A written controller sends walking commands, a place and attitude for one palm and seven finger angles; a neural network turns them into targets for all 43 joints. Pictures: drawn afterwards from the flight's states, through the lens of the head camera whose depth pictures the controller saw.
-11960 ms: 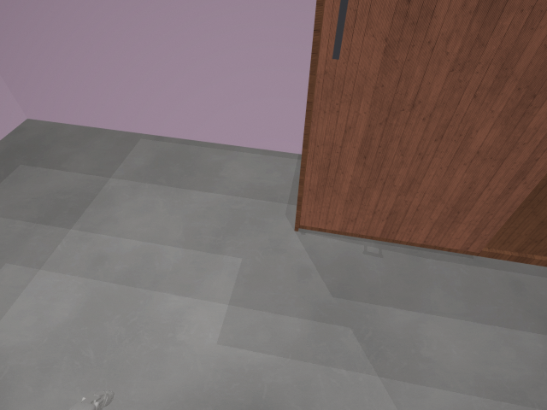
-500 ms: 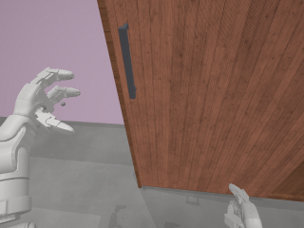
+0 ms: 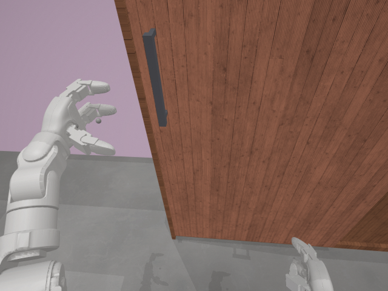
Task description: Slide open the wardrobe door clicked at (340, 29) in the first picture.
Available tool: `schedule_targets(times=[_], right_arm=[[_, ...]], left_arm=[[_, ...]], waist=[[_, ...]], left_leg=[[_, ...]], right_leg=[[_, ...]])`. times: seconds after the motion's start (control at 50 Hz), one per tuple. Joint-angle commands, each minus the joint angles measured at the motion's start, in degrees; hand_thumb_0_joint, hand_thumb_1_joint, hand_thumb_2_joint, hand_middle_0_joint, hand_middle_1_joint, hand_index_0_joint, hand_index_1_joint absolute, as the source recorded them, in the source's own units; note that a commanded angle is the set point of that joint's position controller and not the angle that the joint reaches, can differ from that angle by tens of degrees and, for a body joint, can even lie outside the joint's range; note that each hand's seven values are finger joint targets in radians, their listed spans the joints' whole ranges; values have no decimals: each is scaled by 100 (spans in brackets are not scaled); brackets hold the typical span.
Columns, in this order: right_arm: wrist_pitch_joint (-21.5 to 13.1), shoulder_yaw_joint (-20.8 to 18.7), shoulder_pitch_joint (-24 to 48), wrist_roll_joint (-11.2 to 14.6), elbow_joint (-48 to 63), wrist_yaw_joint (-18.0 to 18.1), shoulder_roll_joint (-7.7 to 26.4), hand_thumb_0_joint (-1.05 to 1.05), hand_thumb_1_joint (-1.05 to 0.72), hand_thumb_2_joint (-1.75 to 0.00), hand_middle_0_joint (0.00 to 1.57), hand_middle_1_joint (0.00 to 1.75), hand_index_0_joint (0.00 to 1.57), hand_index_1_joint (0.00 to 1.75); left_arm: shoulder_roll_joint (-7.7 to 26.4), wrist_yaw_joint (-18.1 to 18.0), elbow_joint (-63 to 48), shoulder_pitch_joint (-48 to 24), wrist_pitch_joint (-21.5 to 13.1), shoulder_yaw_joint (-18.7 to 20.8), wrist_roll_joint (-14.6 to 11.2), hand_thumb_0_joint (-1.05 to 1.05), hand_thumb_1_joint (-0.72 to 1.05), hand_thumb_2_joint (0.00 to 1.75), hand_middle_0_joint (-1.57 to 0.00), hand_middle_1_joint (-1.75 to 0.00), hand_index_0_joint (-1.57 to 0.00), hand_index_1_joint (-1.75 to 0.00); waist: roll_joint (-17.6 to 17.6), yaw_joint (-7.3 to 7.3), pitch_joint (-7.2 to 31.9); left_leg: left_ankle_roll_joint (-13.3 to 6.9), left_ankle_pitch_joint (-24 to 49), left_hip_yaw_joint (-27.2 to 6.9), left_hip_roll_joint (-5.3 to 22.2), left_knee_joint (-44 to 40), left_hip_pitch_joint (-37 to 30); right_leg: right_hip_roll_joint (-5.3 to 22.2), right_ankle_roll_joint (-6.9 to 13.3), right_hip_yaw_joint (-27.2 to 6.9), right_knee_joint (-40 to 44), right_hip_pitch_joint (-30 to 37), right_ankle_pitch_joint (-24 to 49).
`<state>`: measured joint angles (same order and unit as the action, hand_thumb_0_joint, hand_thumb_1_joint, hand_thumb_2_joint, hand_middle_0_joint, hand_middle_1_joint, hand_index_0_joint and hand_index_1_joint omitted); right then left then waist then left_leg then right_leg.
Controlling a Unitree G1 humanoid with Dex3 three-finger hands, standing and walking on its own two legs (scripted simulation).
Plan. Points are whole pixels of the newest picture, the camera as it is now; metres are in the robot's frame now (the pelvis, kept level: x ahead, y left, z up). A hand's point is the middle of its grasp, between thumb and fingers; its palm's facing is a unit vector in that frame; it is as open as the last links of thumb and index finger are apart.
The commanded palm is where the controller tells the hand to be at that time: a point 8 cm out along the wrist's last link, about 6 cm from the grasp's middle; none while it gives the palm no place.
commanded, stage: move the hooked fingers beside the handle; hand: left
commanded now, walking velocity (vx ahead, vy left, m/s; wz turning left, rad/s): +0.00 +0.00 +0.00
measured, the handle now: (158, 82) +0.52 +0.14 +0.19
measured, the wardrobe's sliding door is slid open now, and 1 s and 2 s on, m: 0.00 0.00 0.00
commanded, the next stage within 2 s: none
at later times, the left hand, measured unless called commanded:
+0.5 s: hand (120, 105) +0.41 +0.19 +0.20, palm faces +0.02 -1.00 -0.04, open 14.0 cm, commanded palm +0.40 +0.24 +0.20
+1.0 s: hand (134, 92) +0.45 +0.17 +0.21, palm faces +0.03 -1.00 -0.02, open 13.9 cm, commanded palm +0.42 +0.23 +0.20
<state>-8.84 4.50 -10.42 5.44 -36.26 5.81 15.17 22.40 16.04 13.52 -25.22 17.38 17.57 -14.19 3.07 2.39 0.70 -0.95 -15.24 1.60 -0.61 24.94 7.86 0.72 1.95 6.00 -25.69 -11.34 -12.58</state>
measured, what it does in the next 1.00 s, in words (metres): stands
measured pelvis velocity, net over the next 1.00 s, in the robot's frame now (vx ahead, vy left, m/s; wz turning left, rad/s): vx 0.01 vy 0.00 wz -0.05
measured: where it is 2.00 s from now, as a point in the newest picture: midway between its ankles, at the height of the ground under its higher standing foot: outside the picture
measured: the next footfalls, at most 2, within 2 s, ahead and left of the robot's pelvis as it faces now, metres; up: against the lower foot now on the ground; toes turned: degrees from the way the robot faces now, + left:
none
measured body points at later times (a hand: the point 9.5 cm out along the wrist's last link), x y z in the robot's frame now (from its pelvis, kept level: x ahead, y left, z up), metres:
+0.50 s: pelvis +0.01 +0.00 +0.00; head +0.01 -0.02 +0.45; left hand +0.41 +0.25 +0.20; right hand +0.15 -0.25 -0.10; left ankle -0.02 +0.11 -0.74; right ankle +0.02 -0.10 -0.74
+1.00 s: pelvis +0.01 +0.00 +0.00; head +0.02 -0.02 +0.45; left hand +0.45 +0.23 +0.21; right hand +0.10 -0.25 -0.11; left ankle -0.02 +0.11 -0.74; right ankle +0.02 -0.10 -0.74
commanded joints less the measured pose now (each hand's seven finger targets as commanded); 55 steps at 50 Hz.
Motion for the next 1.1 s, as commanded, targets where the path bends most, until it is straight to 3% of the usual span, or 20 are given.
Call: schedule_targets(times=[0.0,0.02,0.08,0.18,0.22,0.26,0.32,0.4,0.44,0.52,0.64,0.7,0.72,0.8,0.82,0.84,0.86,0.92,1.02,1.08], right_arm=[[-233,-217,634,-31,885,71,606,0,-90,-90,20,30,20,30],[-207,-215,610,-46,872,56,627,0,-90,-90,20,30,20,30],[-135,-217,525,-42,835,62,632,0,-90,-90,20,30,20,30],[-107,-248,431,-38,906,10,605,0,-90,-90,20,30,20,30],[-96,-277,390,-35,900,-3,634,0,-90,-90,20,30,20,30],[-81,-287,341,-29,875,0,651,0,-90,-90,20,30,20,30],[-24,-323,252,-30,797,3,715,0,-90,-90,20,30,20,30],[0,-320,233,-23,822,-6,658,0,-90,-90,20,30,20,30],[1,-344,170,-44,791,-10,678,0,-90,-90,20,30,20,30],[32,-351,18,-58,665,30,705,0,-90,-90,20,30,20,30],[87,-372,-136,-84,604,-24,713,0,-90,-90,20,30,20,30],[131,-383,-268,-93,544,-44,723,0,-90,-90,20,30,20,30],[140,-409,-301,-107,544,-46,742,0,-90,-90,20,30,20,30],[169,-416,-401,-124,555,-52,729,0,-90,-90,20,30,20,30],[194,-425,-423,-128,554,-57,762,0,-90,-90,20,30,20,30],[193,-413,-407,-125,587,-63,738,0,-90,-90,20,30,20,30],[184,-425,-446,-137,599,-76,735,0,-90,-90,20,30,20,30],[204,-447,-400,-137,693,-106,737,0,-90,-90,20,30,20,30],[226,-472,-378,-73,710,-82,781,0,-90,-90,20,30,20,30],[207,-449,-370,-59,661,-47,777,0,-90,-90,20,30,20,30]], left_arm=[[1432,-145,-930,-2756,-489,443,-46,0,-50,30,-30,-120,-30,-120],[1525,-167,-795,-2698,-510,501,-32,0,-50,30,-30,-120,-30,-120],[1709,-220,-366,-2949,-537,618,46,0,-50,30,-30,-120,-30,-120],[1411,-199,-416,-3235,-705,316,97,0,-50,30,-30,-120,-30,-120],[1390,-162,-289,-3062,-745,326,60,0,-50,30,-30,-120,-30,-120],[1307,-144,-160,-3170,-738,280,30,0,-50,30,-30,-120,-30,-120],[1590,-193,174,-3125,-692,509,67,0,-50,30,-30,-120,-30,-120],[1189,-314,-73,-3820,-785,56,166,0,-50,30,-30,-120,-30,-120],[1381,-392,-101,-3986,-919,189,197,0,-50,30,-30,-120,-30,-120],[1255,-434,490,-4178,-1029,101,178,0,-50,30,-30,-120,-30,-120],[1197,-599,964,-4465,-1116,54,348,0,-50,30,-30,-120,-30,-120],[1043,-633,1314,-4663,-1171,-45,362,0,-50,30,-30,-120,-30,-120],[1067,-648,1411,-4623,-1223,-12,373,0,-50,30,-30,-120,-30,-120],[1306,-701,1523,-4862,-1396,228,408,0,-50,30,-30,-120,-30,-120],[1568,-733,1562,-4698,-1458,403,464,0,-50,30,-30,-120,-30,-120],[1349,-718,1489,-4795,-1508,221,470,0,-50,30,-30,-120,-30,-120],[1557,-734,1484,-4691,-1546,429,492,0,-50,30,-30,-120,-30,-120],[1528,-671,1212,-4407,-1646,399,525,0,-50,30,-30,-120,-30,-120],[1254,-434,1396,-4114,-1430,221,359,0,-50,30,-30,-120,-30,-120],[1233,-426,1287,-4568,-1353,74,371,0,-50,30,-30,-120,-30,-120]], waist=[[-139,-116,1402],[-303,-74,1391],[-168,-96,1449],[107,-126,1740],[-277,-123,1740],[-237,-151,1687],[-421,-123,1582],[109,-264,1646],[56,-257,1776],[-312,-338,1728],[54,-313,1875],[-268,-390,1793],[-473,-378,1784],[-383,-336,1989],[-438,-276,1986],[-303,-312,2001],[-265,-231,2109],[-113,-174,2254],[-410,-276,1753],[-139,-392,1579]], left_leg=[[-83,1160,-339,4,-299,-215],[-88,1194,-337,15,-298,-131],[-83,1241,-291,9,-304,-44],[-78,1665,-250,10,-248,-243],[-109,1703,-237,50,-225,-229],[-113,1674,-228,35,-242,-204],[-118,1604,-207,54,-252,-69],[-107,1673,-215,43,-249,-259],[-113,1760,-239,52,-226,-317],[-124,1612,-242,71,-243,-256],[-90,1841,-234,53,-241,-260],[-85,1864,-244,77,-231,-177],[-107,1926,-244,94,-227,-172],[-124,1884,-176,71,-217,-97],[-132,1900,-181,86,-228,-59],[-133,1934,-162,73,-242,-77],[-137,1989,-154,65,-238,-73],[-128,2298,-107,89,-222,-189],[-171,1812,-63,102,-302,-43],[-162,1504,-121,80,-324,-54]], right_leg=[[17,-26,-351,308,496,1069],[14,-26,-358,310,556,1092],[45,-20,-396,291,651,1247],[41,10,-398,213,739,1736],[23,-6,-393,222,761,1791],[23,-6,-394,218,717,1827],[25,-19,-397,250,689,1755],[27,6,-406,250,513,1700],[15,17,-420,252,589,1753],[-14,-4,-395,290,512,1620],[0,35,-404,224,538,1807],[-23,24,-381,206,474,1882],[-33,18,-365,211,505,1914],[-19,4,-446,174,660,2035],[-15,10,-442,177,735,2007],[-5,13,-455,156,749,2067],[-6,21,-469,142,844,2154],[-7,33,-458,103,983,2381],[-27,2,-432,237,733,2073],[-38,12,-444,311,471,1722]])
